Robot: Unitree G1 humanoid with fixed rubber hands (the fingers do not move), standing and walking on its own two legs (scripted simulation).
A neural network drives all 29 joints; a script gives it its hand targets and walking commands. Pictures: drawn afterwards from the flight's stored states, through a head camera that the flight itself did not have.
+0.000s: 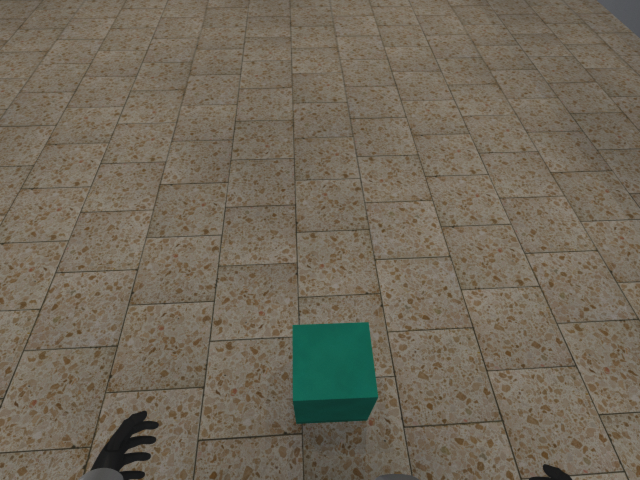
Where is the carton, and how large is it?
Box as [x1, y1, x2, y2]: [293, 322, 377, 423]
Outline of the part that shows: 368,322 293,325 293,404 296,423 366,420 377,398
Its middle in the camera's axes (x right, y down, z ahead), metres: +0.03 +0.38 +1.11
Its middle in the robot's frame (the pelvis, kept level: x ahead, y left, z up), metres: +0.44 -0.03 -0.65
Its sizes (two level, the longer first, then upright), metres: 0.210 0.200 0.250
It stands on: the floor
